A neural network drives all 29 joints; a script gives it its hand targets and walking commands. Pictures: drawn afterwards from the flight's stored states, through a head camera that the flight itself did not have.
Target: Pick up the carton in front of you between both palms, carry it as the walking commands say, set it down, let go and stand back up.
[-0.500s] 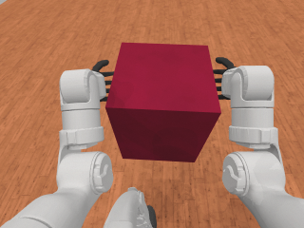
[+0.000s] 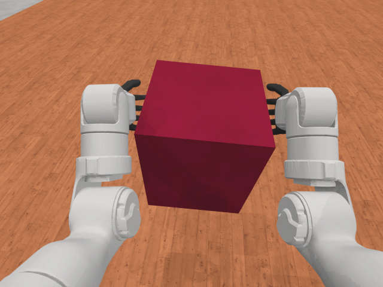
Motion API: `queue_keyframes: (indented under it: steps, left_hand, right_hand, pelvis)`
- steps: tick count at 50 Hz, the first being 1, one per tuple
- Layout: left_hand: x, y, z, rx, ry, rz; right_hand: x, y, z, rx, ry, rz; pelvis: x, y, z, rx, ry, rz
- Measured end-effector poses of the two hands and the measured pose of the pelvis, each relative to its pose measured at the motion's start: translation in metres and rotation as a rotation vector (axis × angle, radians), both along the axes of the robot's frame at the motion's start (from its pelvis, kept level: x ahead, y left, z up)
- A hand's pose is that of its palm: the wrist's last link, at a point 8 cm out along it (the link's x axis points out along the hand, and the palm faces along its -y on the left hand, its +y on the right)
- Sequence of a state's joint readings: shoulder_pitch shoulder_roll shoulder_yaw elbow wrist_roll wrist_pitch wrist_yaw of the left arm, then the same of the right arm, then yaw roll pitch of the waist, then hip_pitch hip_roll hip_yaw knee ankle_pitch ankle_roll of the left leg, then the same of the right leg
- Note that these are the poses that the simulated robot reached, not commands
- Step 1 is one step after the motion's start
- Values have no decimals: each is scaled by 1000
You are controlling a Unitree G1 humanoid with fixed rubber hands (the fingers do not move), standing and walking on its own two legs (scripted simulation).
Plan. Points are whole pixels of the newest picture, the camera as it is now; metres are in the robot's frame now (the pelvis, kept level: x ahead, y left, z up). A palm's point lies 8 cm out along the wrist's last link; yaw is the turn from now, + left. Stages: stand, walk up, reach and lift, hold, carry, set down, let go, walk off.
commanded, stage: carry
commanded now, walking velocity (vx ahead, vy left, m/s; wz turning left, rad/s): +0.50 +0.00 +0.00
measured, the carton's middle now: (200, 141) +0.38 +0.01 +0.13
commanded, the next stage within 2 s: none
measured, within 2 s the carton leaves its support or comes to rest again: neither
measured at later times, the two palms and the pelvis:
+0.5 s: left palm (144, 88) +0.61 +0.17 +0.11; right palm (245, 91) +0.61 -0.12 +0.11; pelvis +0.28 +0.02 +0.01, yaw -1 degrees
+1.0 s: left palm (165, 56) +0.84 +0.13 +0.10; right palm (245, 60) +0.85 -0.16 +0.09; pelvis +0.58 -0.02 +0.01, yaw +2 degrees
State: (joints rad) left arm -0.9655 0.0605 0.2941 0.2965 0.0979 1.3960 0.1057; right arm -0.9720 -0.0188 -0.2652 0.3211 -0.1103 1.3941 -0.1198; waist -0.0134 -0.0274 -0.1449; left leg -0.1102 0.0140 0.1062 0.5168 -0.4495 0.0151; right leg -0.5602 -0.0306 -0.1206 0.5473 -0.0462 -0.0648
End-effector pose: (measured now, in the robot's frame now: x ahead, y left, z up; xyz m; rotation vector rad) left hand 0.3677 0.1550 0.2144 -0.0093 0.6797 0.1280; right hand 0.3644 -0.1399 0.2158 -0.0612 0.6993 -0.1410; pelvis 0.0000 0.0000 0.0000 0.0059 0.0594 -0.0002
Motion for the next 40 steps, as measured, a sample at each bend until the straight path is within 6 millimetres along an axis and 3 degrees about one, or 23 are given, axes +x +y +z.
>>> queue_keyframes:
  steps: [4, 9, 13, 19, 24, 29, 34, 40]
  left_hand:
    - [39, -7, -21, 50, 50, 28]
    - [77, -11, -57, 61, 163, 40]
    - [117, -14, -71, 45, 170, 37]
    - [183, -8, -86, 17, 129, 40]
    - [236, 13, -100, -15, 52, 54]
    - [269, 25, -111, -54, 75, 70]
    - [307, 15, -103, -48, 26, 44]
    - [377, -7, -89, -7, -50, 25]
  right_hand:
    - [52, -7, -29, 26, 57, 35]
    - [94, -10, -67, 32, 172, 46]
    - [129, -14, -82, 39, 180, 26]
    - [189, -8, -95, 53, 146, -13]
    - [240, 13, -105, 47, 82, -34]
    - [264, 25, -118, 60, 107, -77]
    - [299, 16, -107, 47, 62, -90]
    - [370, -7, -99, 61, -12, -82]
  pelvis:
    - [47, -11, -5, -8, -6, 19]
    - [90, -14, 10, 6, 9, 23]
    - [126, -12, 19, 5, 24, 25]
    - [197, 4, 22, 0, 40, 23]
    - [268, 23, 7, 5, 37, -6]
    - [324, 29, 18, -13, 46, -26]
    - [383, 26, 25, -24, 36, -17]
    - [469, 6, 13, -6, 11, -11]
